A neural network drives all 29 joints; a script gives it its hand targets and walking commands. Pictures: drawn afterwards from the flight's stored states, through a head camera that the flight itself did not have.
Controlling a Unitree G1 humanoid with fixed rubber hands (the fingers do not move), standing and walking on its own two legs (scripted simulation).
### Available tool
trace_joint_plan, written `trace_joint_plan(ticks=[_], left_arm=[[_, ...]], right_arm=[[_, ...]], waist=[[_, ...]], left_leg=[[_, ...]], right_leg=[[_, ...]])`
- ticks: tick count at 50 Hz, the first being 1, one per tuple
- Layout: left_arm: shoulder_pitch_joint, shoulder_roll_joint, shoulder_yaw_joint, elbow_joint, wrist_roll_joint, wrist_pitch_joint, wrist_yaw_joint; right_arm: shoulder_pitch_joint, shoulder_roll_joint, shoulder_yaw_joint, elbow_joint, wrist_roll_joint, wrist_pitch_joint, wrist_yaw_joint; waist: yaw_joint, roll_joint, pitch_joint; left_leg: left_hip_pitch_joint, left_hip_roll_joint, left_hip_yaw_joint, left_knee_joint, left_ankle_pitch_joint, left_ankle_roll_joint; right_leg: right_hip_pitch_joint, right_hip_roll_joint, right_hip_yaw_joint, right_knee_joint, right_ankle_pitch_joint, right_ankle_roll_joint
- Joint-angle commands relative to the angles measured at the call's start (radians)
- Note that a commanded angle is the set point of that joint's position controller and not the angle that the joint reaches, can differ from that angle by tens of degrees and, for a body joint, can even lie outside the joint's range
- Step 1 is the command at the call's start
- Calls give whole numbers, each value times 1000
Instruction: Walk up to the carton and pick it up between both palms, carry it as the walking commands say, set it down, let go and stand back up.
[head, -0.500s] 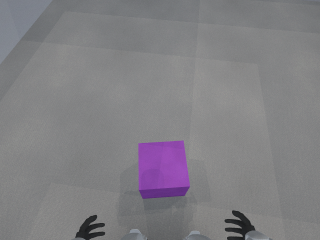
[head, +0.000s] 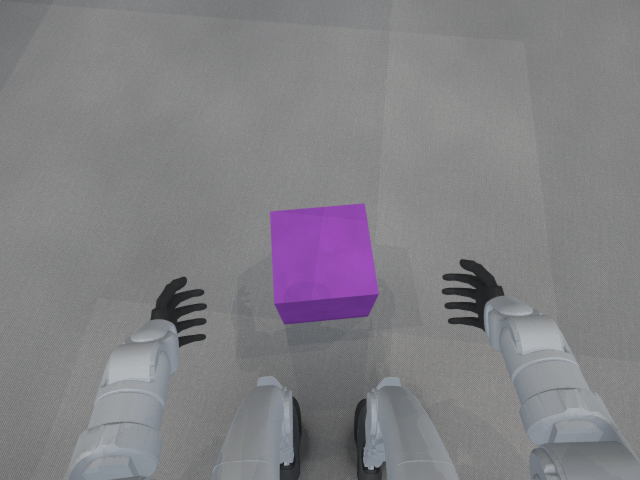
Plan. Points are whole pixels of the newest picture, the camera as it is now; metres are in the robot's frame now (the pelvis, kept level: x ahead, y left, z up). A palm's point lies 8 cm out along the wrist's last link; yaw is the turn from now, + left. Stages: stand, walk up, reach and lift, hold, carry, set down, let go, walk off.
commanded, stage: reach and lift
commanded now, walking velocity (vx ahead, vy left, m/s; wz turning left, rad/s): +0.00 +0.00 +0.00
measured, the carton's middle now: (322, 267) +0.55 +0.02 -0.57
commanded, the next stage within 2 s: none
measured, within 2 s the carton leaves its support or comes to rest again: neither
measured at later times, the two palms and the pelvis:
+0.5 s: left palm (179, 241) +0.44 +0.24 -0.12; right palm (455, 210) +0.49 -0.19 -0.12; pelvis +0.01 +0.00 -0.02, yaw +0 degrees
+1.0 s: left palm (190, 204) +0.52 +0.24 -0.14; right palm (438, 177) +0.57 -0.19 -0.15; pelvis +0.02 +0.00 -0.04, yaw +0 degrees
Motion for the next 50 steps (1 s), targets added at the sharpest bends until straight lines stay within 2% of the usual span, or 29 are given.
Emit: trace_joint_plan(ticks=[1, 5, 11, 15, 20, 25, 33, 41, 47, 50], left_arm=[[-238, 97, 43, -8, 6, -33, 9], [-372, 117, 62, 46, 4, -80, 16], [-512, 125, 63, 86, -8, -161, 31], [-575, 135, 73, 98, -10, -221, 41], [-634, 157, 98, 123, -10, -298, 42], [-716, 167, 115, 159, -15, -362, 36], [-848, 192, 166, 201, -15, -411, 36], [-899, 200, 216, 165, 12, -420, 14], [-897, 186, 250, 133, 55, -418, -8], [-906, 165, 262, 184, 73, -417, -13]], right_arm=[[-294, -100, -29, -23, -5, -25, -15], [-432, -122, -35, 46, -10, -64, -37], [-557, -172, -71, 146, -18, -149, -53], [-633, -200, -87, 184, -11, -216, -49], [-719, -218, -98, 216, 2, -295, -39], [-814, -234, -120, 256, -3, -364, -24], [-953, -271, -168, 303, -31, -416, 2], [-1005, -273, -214, 254, -64, -423, 19], [-1011, -248, -243, 201, -98, -413, 28], [-1021, -231, -264, 252, -122, -409, 29]], waist=[[26, -41, -454], [43, -50, -585], [25, -37, -773], [27, -29, -878], [45, -37, -965], [43, -40, -1019], [45, -46, -1125], [48, -62, -1267], [54, -89, -1267], [52, -85, -1143]], left_leg=[[86, -27, -55, -156, -98, -29], [37, -35, -47, -139, -30, -32], [13, -40, -56, -115, 65, -47], [21, -46, -60, -99, 144, -50], [1, -55, -66, -85, 246, -43], [-8, -56, -84, -68, 339, -42], [-10, -56, -100, -52, 470, -49], [14, -68, -96, -35, 642, -44], [-110, -75, -77, -18, 599, -47], [-235, -73, -71, 23, 492, -54]], right_leg=[[206, 4, 106, -198, -101, 26], [205, 9, 109, -184, -35, 37], [162, 25, 102, -155, 71, 36], [126, 34, 98, -135, 135, 34], [95, 43, 100, -112, 228, 34], [22, 48, 97, -89, 315, 29], [-50, 56, 92, -66, 450, 23], [-28, 60, 83, -57, 628, 37], [7, 63, 89, -23, 642, 51], [-111, 65, 83, 19, 519, 56]])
